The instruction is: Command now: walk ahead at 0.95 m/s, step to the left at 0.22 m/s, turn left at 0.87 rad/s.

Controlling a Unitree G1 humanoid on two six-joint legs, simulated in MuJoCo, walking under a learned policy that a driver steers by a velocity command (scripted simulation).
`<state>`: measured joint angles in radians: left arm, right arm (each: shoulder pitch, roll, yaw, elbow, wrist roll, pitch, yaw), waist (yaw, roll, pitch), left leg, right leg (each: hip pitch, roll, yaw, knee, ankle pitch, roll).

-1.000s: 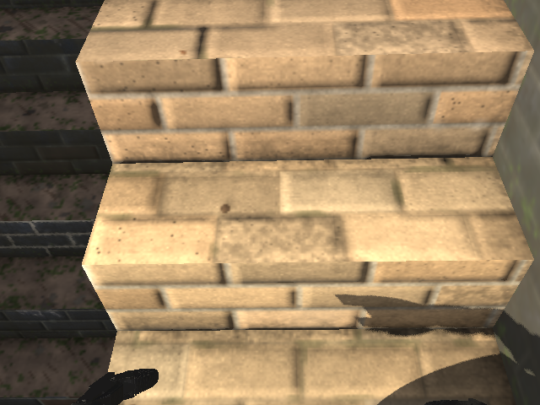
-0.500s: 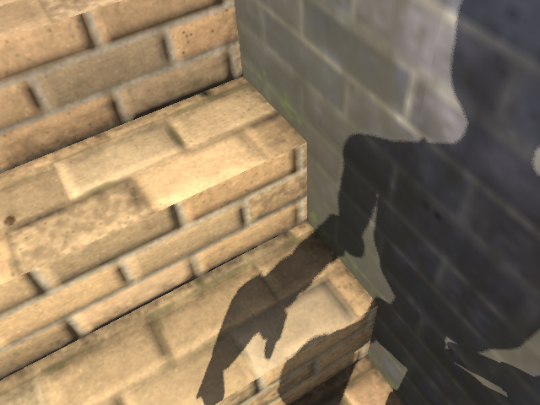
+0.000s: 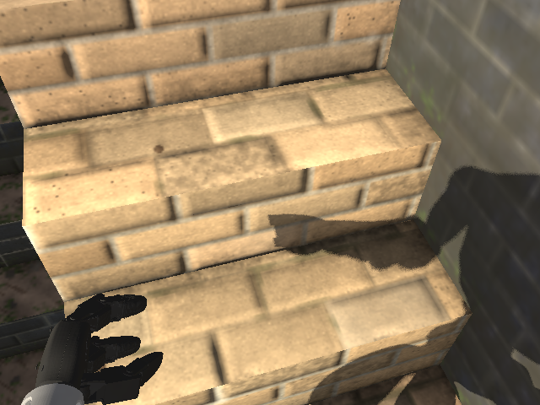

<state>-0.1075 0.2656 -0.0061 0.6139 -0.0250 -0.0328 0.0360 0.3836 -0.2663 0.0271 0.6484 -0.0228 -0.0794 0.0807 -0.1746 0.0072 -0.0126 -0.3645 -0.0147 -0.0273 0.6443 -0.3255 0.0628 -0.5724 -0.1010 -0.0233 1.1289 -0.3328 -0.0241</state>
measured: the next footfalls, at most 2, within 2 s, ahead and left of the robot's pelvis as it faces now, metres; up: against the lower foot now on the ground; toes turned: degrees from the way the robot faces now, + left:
right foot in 0.22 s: +0.06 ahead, -0.07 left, +0.00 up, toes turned +11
left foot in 0.52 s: -0.01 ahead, +0.16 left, +0.00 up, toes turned +33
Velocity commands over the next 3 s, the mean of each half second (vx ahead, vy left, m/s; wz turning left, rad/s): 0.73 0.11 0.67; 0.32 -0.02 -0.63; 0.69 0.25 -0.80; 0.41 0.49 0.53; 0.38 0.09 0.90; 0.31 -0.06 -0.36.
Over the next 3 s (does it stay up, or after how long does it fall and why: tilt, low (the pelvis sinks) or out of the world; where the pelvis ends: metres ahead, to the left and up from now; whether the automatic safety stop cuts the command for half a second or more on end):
stays up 0.11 -0.02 0.03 its command is cut before an obstacle after 0.4 s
